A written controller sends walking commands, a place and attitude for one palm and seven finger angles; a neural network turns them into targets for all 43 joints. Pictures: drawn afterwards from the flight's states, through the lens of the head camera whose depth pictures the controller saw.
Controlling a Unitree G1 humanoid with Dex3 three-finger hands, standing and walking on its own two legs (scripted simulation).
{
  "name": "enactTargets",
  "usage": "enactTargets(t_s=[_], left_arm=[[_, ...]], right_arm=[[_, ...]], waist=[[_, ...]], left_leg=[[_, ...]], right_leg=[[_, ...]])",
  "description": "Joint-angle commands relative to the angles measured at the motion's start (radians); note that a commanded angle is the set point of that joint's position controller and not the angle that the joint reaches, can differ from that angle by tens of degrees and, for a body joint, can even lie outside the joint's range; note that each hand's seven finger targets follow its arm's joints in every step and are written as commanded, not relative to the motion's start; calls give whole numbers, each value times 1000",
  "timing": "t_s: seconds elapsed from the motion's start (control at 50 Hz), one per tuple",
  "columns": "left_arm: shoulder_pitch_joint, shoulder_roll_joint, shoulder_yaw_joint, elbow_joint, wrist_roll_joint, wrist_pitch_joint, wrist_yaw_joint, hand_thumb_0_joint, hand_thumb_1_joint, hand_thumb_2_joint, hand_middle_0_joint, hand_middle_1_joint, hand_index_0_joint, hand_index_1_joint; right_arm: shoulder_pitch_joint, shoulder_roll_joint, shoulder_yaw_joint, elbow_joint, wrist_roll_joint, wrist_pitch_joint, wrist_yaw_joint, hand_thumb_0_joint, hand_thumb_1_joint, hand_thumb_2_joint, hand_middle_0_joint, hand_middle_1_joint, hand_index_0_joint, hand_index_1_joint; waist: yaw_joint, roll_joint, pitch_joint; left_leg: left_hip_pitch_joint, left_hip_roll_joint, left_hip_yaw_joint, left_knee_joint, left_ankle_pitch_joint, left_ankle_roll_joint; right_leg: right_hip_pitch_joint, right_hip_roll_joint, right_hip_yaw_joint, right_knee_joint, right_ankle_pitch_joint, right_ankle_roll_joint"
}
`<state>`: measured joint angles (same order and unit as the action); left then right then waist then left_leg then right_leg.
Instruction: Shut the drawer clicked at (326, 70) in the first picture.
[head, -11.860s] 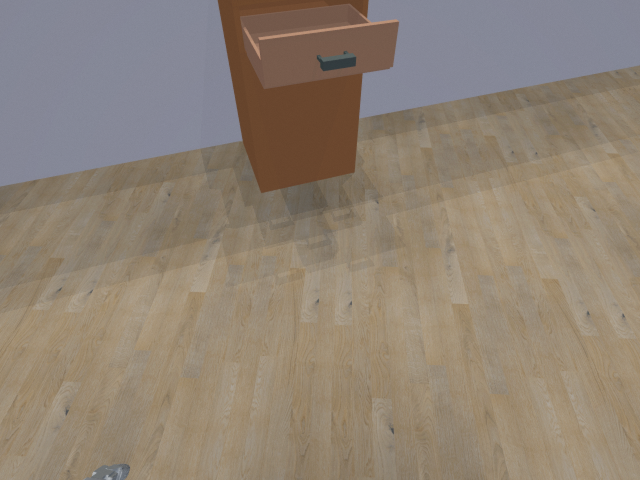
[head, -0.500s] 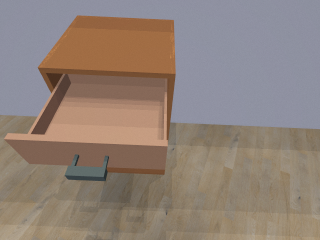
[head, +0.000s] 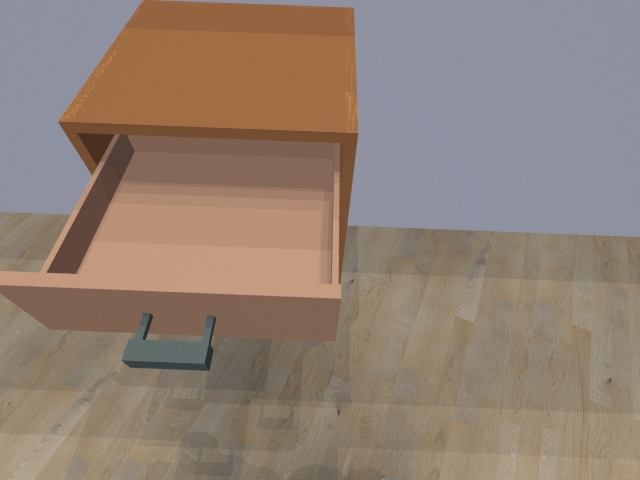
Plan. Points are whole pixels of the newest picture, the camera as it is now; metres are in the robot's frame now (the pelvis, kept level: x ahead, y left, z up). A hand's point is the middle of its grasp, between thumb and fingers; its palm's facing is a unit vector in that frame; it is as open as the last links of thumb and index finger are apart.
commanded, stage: come to a stop and stand still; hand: left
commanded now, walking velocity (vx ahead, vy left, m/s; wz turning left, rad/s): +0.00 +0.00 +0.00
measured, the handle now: (173, 338) +0.29 +0.21 -0.03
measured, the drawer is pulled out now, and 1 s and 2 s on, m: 0.29 0.29 0.29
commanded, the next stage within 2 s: look again from close up in 1.32 s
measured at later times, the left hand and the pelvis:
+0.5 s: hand out of the picture +0.02 +0.22 -0.16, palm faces +0.00 -0.97 -0.26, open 7.4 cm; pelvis +0.01 +0.03 +0.00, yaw -2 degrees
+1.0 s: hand out of the picture +0.06 +0.17 -0.16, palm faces -0.02 -0.97 -0.24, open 7.4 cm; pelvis +0.02 -0.01 +0.01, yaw -2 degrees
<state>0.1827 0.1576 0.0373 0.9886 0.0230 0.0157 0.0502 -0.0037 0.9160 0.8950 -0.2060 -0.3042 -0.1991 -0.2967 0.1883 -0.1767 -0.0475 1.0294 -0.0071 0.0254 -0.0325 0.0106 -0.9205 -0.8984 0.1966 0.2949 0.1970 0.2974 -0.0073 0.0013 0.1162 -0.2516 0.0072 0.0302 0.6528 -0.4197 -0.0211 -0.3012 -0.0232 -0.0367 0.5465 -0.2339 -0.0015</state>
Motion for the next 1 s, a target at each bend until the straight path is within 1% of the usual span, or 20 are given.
enactTargets(t_s=[0.0,0.02,0.04,0.06,0.08,0.1,0.12,0.16,0.18,0.2,0.22,0.3,0.32,0.38,0.44,0.54,0.72,0.86,0.94,0.98], left_arm=[[101,195,22,-75,-12,-24,28,0,900,900,-200,-300,-200,-300],[72,175,15,-86,-12,-11,20,0,900,900,-200,-300,-200,-300],[45,166,5,-98,-5,8,10,0,900,900,-200,-300,-200,-300],[51,144,-2,-101,1,19,0,0,900,900,-200,-300,-200,-300],[73,134,-9,-95,4,24,-7,0,900,900,-200,-300,-200,-300],[101,126,-14,-89,6,20,-12,0,900,900,-200,-300,-200,-300],[118,129,-17,-84,4,16,-17,0,900,900,-200,-300,-200,-300],[124,130,-21,-83,0,4,-24,0,900,900,-200,-300,-200,-300],[120,137,-24,-83,-1,0,-25,0,900,900,-200,-300,-200,-300],[117,142,-25,-81,-2,-3,-25,0,900,900,-200,-300,-200,-300],[111,146,-25,-79,-2,-3,-26,0,900,900,-200,-300,-200,-300],[125,141,-28,-64,-4,-14,-23,0,900,900,-200,-300,-200,-300],[128,144,-27,-62,-3,-15,-23,0,900,900,-200,-300,-200,-300],[132,142,-27,-46,-5,-19,-19,0,900,900,-200,-300,-200,-300],[135,144,-27,-29,-7,-18,-18,0,900,900,-200,-300,-200,-300],[135,145,-27,-7,-9,-23,-14,0,900,900,-200,-300,-200,-300],[121,140,-27,23,-12,-26,-12,0,900,900,-200,-300,-200,-300],[118,138,-26,31,-14,-32,-11,0,900,900,-200,-300,-200,-300],[112,135,-27,35,-13,-32,-11,0,900,900,-200,-300,-200,-300],[117,136,-28,37,-13,-34,-11,0,900,900,-200,-300,-200,-300]], right_arm=[[88,-82,-15,-120,2,-31,11,0,-900,-900,200,300,200,300],[70,-101,-13,-153,-10,-31,12,0,-900,-900,200,300,200,300],[34,-116,-9,-172,-12,-28,15,0,-900,-900,200,300,200,300],[23,-145,-8,-189,-15,-28,17,0,-900,-900,200,300,200,300],[11,-164,-6,-203,-15,-28,17,0,-900,-900,200,300,200,300],[-5,-165,-4,-211,-14,-29,17,0,-900,-900,200,300,200,300],[4,-158,0,-214,-15,-30,18,0,-900,-900,200,300,200,300],[28,-162,4,-207,-11,-36,17,0,-900,-900,200,300,200,300],[37,-165,8,-202,-10,-39,17,0,-900,-900,200,300,200,300],[45,-164,9,-197,-9,-40,18,0,-900,-900,200,300,200,300],[53,-167,7,-189,-10,-40,18,0,-900,-900,200,300,200,300],[74,-161,15,-160,-8,-45,19,0,-900,-900,200,300,200,300],[80,-154,13,-151,-8,-48,19,0,-900,-900,200,300,200,300],[87,-151,18,-130,-6,-53,16,0,-900,-900,200,300,200,300],[89,-147,22,-104,-6,-56,14,0,-900,-900,200,300,200,300],[108,-135,29,-65,-5,-56,11,0,-900,-900,200,300,200,300],[142,-107,38,-4,-4,-55,7,0,-900,-900,200,300,200,300],[167,-101,40,27,-4,-57,5,0,-900,-900,200,300,200,300],[173,-94,41,37,-3,-53,5,0,-900,-900,200,300,200,300],[175,-90,41,42,-3,-52,6,0,-900,-900,200,300,200,300]], waist=[[2,19,-344],[-5,102,-271],[6,154,-121],[9,197,-15],[21,184,49],[35,146,67],[37,102,37],[27,67,-30],[21,72,-36],[17,48,-29],[13,64,-28],[7,-18,-56],[5,-6,-71],[5,-24,-95],[7,0,-88],[6,-12,-96],[8,0,-73],[5,-5,-100],[3,-23,-68],[2,-35,-75]], left_leg=[[43,47,-1,-153,124,16],[22,86,-17,-177,165,38],[-61,122,-105,-241,131,63],[-141,169,-176,-341,42,85],[-215,191,-209,-397,-36,106],[-230,180,-199,-395,-35,113],[-196,168,-183,-381,-4,112],[-103,139,-154,-349,53,99],[-88,131,-149,-350,35,93],[-81,123,-149,-356,3,88],[-68,121,-150,-369,12,85],[-11,107,-118,-338,83,81],[8,106,-117,-340,120,81],[44,104,-92,-309,229,76],[57,105,-84,-307,287,73],[80,99,-61,-286,333,66],[68,93,-45,-289,303,55],[98,96,-32,-278,341,48],[85,94,-27,-285,295,44],[94,91,-24,-283,286,44]], right_leg=[[226,-161,160,25,395,-66],[134,-122,120,26,208,-60],[29,-63,66,31,-29,-38],[-14,-14,15,67,-143,-20],[-11,1,1,105,-147,-16],[-2,-4,10,97,-110,-20],[15,-5,16,81,-79,-23],[24,-13,48,16,-34,-24],[24,-20,64,-9,-32,-26],[18,-23,77,-28,-35,-27],[6,-20,81,-25,-27,-27],[15,-40,108,-65,28,-24],[16,-41,109,-64,42,-24],[35,-54,110,-67,88,-18],[39,-58,104,-62,105,-15],[60,-69,114,-68,163,-21],[78,-77,127,-87,184,-36],[98,-81,128,-91,243,-42],[83,-78,136,-114,217,-43],[85,-81,142,-124,218,-44]])
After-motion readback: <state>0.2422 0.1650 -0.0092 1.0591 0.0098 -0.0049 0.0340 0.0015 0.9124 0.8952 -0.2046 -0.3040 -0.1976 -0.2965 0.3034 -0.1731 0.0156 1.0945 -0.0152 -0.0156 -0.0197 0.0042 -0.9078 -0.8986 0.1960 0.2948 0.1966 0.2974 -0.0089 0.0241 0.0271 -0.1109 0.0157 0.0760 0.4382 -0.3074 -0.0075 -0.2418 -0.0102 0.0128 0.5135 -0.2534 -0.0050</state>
